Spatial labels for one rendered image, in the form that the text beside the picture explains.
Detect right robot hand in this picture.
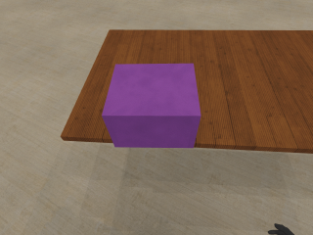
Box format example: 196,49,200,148
268,223,294,235

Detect table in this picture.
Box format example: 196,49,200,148
61,29,313,154

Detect carton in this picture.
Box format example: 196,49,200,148
102,63,201,149

